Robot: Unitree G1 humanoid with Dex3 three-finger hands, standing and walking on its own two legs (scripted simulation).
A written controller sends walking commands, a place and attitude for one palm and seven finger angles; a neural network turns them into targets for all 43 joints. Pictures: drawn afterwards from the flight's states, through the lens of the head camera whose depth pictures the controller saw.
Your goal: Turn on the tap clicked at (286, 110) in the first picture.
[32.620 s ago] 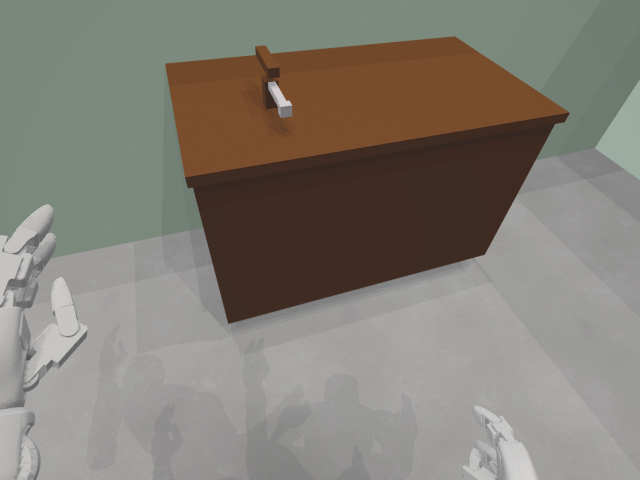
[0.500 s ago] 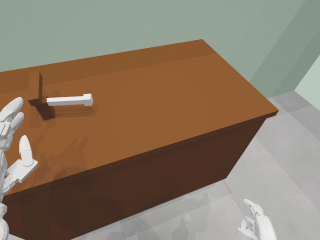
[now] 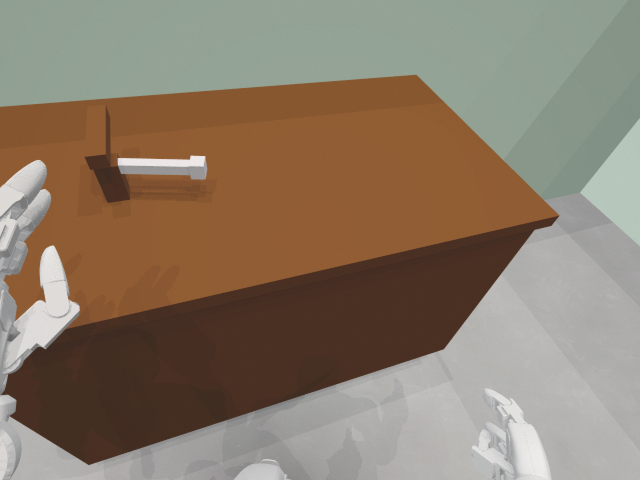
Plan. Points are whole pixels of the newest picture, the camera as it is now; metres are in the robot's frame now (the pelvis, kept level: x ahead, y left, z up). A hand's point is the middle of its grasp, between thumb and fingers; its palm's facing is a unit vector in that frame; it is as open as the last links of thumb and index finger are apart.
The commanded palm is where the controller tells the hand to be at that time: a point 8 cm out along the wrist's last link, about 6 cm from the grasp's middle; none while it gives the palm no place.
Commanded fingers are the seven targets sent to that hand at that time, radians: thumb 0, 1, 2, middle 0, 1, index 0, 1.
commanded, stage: step back with the hand held close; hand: left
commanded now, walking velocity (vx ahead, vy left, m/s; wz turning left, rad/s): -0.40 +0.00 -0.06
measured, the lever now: (198, 167) +0.57 +0.25 +0.04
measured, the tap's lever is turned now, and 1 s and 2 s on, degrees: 75 75 75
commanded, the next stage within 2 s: stop stepping back and stand still in 0.28 s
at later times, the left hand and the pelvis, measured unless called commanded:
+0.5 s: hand out of the picture +0.08 +0.23 +0.20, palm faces +0.34 -0.88 -0.33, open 7.4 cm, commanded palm +0.04 +0.27 +0.20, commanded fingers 0.00 0.90 0.90 -0.20 -0.30 -0.20 -0.30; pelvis -0.13 -0.01 +0.01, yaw -2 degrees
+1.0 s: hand out of the picture -0.05 +0.24 +0.17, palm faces +0.38 -0.87 -0.30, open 7.4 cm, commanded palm -0.10 +0.27 +0.20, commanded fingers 0.00 0.90 0.90 -0.20 -0.30 -0.20 -0.30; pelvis -0.27 +0.00 +0.00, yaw -1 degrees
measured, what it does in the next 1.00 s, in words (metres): walks backwards: right foot, then left foot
